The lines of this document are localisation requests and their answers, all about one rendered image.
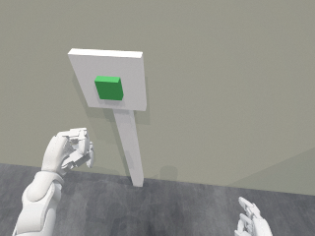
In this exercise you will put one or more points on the robot left forearm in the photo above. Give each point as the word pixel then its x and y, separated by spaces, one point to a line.
pixel 40 200

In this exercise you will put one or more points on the left robot hand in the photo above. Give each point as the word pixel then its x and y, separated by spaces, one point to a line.
pixel 60 156

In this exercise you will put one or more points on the right robot hand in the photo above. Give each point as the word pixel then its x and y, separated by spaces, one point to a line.
pixel 256 225

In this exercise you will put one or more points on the panel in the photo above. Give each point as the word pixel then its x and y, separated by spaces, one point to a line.
pixel 129 67

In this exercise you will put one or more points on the button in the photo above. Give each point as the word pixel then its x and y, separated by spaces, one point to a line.
pixel 109 88

